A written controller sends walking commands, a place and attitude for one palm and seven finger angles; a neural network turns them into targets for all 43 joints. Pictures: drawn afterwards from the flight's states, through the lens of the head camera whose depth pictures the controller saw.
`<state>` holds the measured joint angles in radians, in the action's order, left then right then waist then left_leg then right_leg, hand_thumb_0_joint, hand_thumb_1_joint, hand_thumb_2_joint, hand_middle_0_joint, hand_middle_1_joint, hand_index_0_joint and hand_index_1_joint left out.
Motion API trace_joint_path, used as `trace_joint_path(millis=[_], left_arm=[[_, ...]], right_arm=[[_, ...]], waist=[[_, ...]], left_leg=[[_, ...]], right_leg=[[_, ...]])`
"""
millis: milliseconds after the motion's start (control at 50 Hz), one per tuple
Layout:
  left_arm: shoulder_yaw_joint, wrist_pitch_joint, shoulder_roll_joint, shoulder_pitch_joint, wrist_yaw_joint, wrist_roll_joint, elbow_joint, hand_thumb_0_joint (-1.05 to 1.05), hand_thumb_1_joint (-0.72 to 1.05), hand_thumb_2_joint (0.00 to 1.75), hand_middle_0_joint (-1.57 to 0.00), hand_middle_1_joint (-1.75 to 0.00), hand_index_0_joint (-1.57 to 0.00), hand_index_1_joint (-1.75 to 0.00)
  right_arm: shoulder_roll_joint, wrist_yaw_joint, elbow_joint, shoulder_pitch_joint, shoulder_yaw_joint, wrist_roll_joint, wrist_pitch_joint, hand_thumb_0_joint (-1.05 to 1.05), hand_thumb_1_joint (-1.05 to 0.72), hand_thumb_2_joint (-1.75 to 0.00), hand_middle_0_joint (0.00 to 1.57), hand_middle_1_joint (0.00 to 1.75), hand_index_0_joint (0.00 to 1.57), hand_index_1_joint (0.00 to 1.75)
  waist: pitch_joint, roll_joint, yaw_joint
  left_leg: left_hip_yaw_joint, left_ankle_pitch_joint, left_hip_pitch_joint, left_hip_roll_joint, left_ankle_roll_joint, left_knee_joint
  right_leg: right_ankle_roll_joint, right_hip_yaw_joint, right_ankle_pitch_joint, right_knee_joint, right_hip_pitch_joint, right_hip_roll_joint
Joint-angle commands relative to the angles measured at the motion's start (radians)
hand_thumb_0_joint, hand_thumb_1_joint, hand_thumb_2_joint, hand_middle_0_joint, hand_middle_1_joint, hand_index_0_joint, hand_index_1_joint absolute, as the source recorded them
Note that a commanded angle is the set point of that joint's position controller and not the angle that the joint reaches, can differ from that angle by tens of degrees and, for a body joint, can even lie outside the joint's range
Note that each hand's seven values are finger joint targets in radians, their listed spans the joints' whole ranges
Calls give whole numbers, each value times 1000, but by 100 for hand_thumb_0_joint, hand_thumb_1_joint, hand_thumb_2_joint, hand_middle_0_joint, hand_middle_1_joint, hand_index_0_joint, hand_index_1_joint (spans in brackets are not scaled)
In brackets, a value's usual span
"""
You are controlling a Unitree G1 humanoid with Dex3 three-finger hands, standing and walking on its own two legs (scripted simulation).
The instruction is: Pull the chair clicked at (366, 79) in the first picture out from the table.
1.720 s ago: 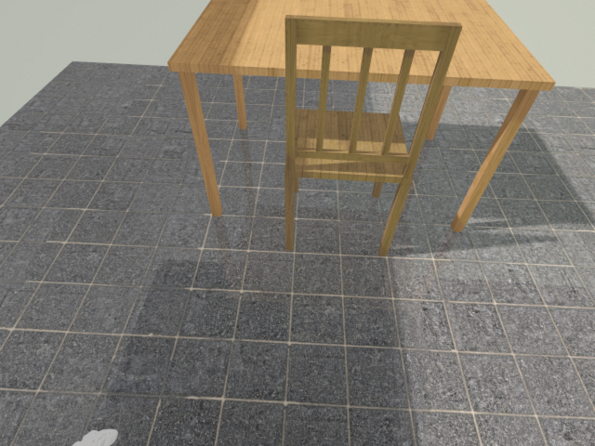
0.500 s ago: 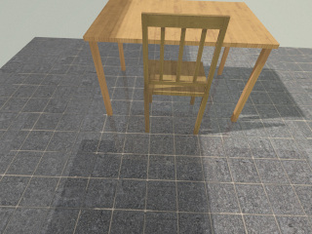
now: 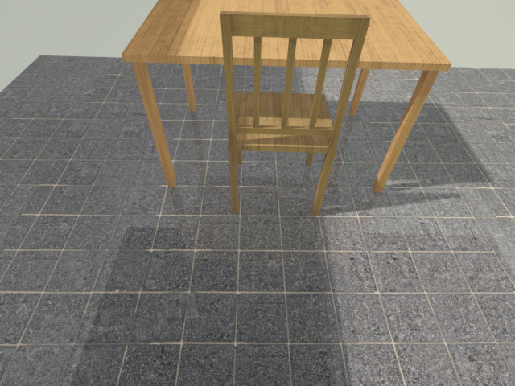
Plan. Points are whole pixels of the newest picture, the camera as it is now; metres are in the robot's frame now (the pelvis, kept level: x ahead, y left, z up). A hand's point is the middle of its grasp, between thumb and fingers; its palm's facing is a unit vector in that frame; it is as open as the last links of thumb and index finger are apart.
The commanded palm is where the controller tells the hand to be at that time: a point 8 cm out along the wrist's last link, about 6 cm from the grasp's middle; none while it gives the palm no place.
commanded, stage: walk to a spot facing it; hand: left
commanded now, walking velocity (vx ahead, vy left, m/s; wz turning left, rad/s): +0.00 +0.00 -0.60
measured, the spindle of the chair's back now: (288, 87) +1.03 -0.03 -0.08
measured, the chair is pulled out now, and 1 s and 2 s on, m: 0.00 0.00 0.00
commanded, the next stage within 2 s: none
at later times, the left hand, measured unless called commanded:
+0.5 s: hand out of the picture +0.05 +0.17 -0.16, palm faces -0.14 -0.96 -0.22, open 7.4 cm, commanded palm none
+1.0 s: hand (200, 312) +0.29 +0.14 -0.17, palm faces -0.51 -0.84 -0.17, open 7.4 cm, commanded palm none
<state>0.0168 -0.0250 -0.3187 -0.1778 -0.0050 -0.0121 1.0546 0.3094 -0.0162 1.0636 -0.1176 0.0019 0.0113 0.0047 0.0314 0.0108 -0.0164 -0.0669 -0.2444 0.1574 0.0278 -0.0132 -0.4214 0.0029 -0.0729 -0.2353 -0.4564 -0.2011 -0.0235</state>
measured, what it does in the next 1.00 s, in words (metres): walks ahead, turning right: left foot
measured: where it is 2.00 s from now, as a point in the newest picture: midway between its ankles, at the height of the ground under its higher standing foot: (319, 364)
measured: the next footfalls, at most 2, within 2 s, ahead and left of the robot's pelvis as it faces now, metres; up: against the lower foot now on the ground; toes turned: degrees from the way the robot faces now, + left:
left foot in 0.68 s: +0.10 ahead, +0.12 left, +0.00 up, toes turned -21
right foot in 1.20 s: +0.22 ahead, -0.21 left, +0.00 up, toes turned -48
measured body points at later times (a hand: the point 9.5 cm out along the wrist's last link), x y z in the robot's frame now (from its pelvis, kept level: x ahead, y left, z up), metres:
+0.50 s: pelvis -0.01 -0.01 +0.00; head +0.02 -0.03 +0.45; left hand +0.05 +0.22 -0.14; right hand +0.03 -0.29 -0.14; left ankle +0.01 +0.14 -0.68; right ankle +0.00 -0.10 -0.74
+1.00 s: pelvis +0.11 +0.01 +0.00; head +0.14 +0.03 +0.45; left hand +0.31 +0.18 -0.16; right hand -0.06 -0.16 -0.13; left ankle +0.06 +0.13 -0.74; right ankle +0.10 -0.16 -0.65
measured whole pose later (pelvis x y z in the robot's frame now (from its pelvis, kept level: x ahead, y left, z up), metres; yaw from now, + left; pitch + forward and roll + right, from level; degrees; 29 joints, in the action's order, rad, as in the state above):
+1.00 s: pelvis +0.11 +0.01 +0.00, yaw -33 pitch +0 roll -1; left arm 0.10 -0.05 -0.26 -0.20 0.05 -0.04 0.94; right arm 0.15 -0.03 1.02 -0.45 0.00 0.02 0.07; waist 0.03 0.05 0.00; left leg -0.22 -0.36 -0.03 0.05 0.02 -0.34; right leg -0.03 0.03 -0.15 -1.14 -0.70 0.06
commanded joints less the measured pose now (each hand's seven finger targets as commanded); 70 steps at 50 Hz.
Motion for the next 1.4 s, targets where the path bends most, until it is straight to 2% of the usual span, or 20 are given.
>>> trace_joint_path(millis=[0, 120, 160, 200, 220, 280, 480, 600, 640, 660, 680, 800, 1040, 1120, 1140, 1160, 1180, 1220, 1300, 1380], left_arm=[[35, -5, -112, -27, -2, -6, -109, 0, 90, 90, -20, -30, -20, -30], [53, -19, -48, -91, 13, -8, -169, 0, 90, 90, -20, -30, -20, -30], [65, -13, -48, -171, 17, -12, -165, 0, 90, 90, -20, -30, -20, -30], [94, 13, -192, -224, -3, -23, -177, 0, 90, 90, -20, -30, -20, -30], [93, 11, -174, -235, -16, -9, -181, 0, 90, 90, -20, -30, -20, -30], [80, 17, -98, -107, -12, -2, -213, 0, 90, 90, -20, -30, -20, -30], [94, 46, -80, -224, 4, -13, -169, 0, 90, 90, -20, -30, -20, -30], [103, 35, -101, -139, 11, -11, -200, 0, 90, 90, -20, -30, -20, -30], [92, 34, -32, -87, 17, -6, -230, 0, 90, 90, -20, -30, -20, -30], [83, 38, 32, -86, 29, 0, -252, 0, 90, 90, -20, -30, -20, -30], [99, 50, 0, -22, 37, -11, -290, 0, 90, 90, -20, -30, -20, -30], [89, 15, 40, -103, 63, -27, -181, 0, 90, 90, -20, -30, -20, -30], [42, 19, 102, 228, 74, -15, -241, 0, 90, 90, -20, -30, -20, -30], [62, 38, 45, 33, 60, -17, -187, 0, 90, 90, -20, -30, -20, -30], [75, 51, 1, -85, 54, -20, -150, 0, 90, 90, -20, -30, -20, -30], [94, 60, -86, -202, 43, -21, -122, 0, 90, 90, -20, -30, -20, -30], [113, 68, -177, -298, 29, -3, -110, 0, 90, 90, -20, -30, -20, -30], [113, 49, -172, -198, 17, 16, -144, 0, 90, 90, -20, -30, -20, -30], [77, 74, -49, -22, 2, -6, -176, 0, 90, 90, -20, -30, -20, -30], [84, 86, -33, -56, 9, -10, -161, 0, 90, 90, -20, -30, -20, -30]], right_arm=[[133, -18, -92, -52, 54, 0, -5, 0, -90, -90, 20, 30, 20, 30], [146, -14, -167, -6, 87, 4, -3, 0, -90, -90, 20, 30, 20, 30], [139, -11, -192, 34, 92, 6, -7, 0, -90, -90, 20, 30, 20, 30], [17, -5, -241, 13, 71, -4, -21, 0, -90, -90, 20, 30, 20, 30], [50, -11, -240, 40, 74, -3, -31, 0, -90, -90, 20, 30, 20, 30], [40, -2, -203, -7, 79, 4, -23, 0, -90, -90, 20, 30, 20, 30], [4, 14, -247, 43, 74, 9, 12, 0, -90, -90, 20, 30, 20, 30], [0, 5, -243, -72, 70, -5, 36, 0, -90, -90, 20, 30, 20, 30], [74, -17, -194, -246, 84, -6, 54, 0, -90, -90, 20, 30, 20, 30], [192, -20, -190, -317, 110, 5, 50, 0, -90, -90, 20, 30, 20, 30], [205, -23, -204, -303, 107, 7, 49, 0, -90, -90, 20, 30, 20, 30], [2, -23, -173, -248, 38, -1, 84, 0, -90, -90, 20, 30, 20, 30], [-12, -31, -32, -463, 34, 14, 79, 0, -90, -90, 20, 30, 20, 30], [55, -26, -42, -402, 59, 6, 75, 0, -90, -90, 20, 30, 20, 30], [54, -21, -54, -392, 56, 2, 71, 0, -90, -90, 20, 30, 20, 30], [16, -5, -71, -401, 49, -14, 68, 0, -90, -90, 20, 30, 20, 30], [-48, -9, -115, -397, 45, -26, 75, 0, -90, -90, 20, 30, 20, 30], [-26, -11, -162, -261, 61, -8, 73, 0, -90, -90, 20, 30, 20, 30], [-60, 1, -117, -301, 59, 16, 22, 0, -90, -90, 20, 30, 20, 30], [-63, 12, -148, -260, 63, 21, 18, 0, -90, -90, 20, 30, 20, 30]], waist=[[-41, -48, 19], [-30, -196, -14], [-18, -117, -61], [-18, 365, -63], [-39, 284, -81], [-44, 72, -6], [-41, 123, -55], [-46, 154, 0], [-87, -7, 85], [-85, -319, 118], [22, -224, 103], [79, -155, -3], [149, -158, 77], [-19, -187, -30], [-93, -163, -83], [-195, -25, -138], [-325, 131, -134], [-180, 57, -92], [-11, -28, 49], [-27, 55, 50]], left_leg=[[72, 140, -27, 160, 38, 3], [105, 222, 56, 334, 151, 25], [22, 196, 154, 295, 103, -136], [-59, -356, 433, -4, -43, -658], [108, -341, 402, 9, -26, -734], [115, -129, 392, 47, -39, -748], [67, -140, 395, 18, -47, -456], [45, -115, 57, -49, -15, -131], [180, -188, -327, 95, 22, 104], [530, -442, -380, 376, 97, 237], [600, -468, -228, 491, 176, 295], [101, 147, -66, 237, 49, 229], [-140, 678, -249, 270, 108, 139], [-214, 1039, -236, 299, 82, -181], [-221, 935, -112, 280, 49, -385], [-216, 496, 176, 243, 15, -688], [-148, -349, 464, 72, -43, -1077], [45, -211, 533, 127, -20, -1112], [44, -69, 376, 175, -40, -871], [35, 19, 393, 156, -58, -703]], right_leg=[[22, -84, 251, -69, -110, 74], [-12, 59, -190, -372, -153, 26], [-2, 52, -85, -228, -39, 51], [138, -536, 284, 164, 18, 364], [147, -576, 215, 226, -27, 349], [167, -383, 110, 168, -12, 237], [204, -432, -234, 243, 52, 187], [168, -417, -225, 186, -152, 116], [85, -296, -270, -43, -435, -6], [30, -99, -351, -350, -613, -113], [-2, -11, -310, -492, -646, -11], [-30, 36, 56, -785, -565, 58], [20, 228, 61, -341, -525, 51], [91, 261, -2, -203, -157, -27], [109, 270, 34, -130, 93, -44], [179, 73, 77, -87, 410, 125], [324, -483, 252, 4, 578, 449], [310, -465, 69, 147, 302, 418], [217, -188, 5, 236, -159, 266], [200, -138, -4, 241, -167, 189]])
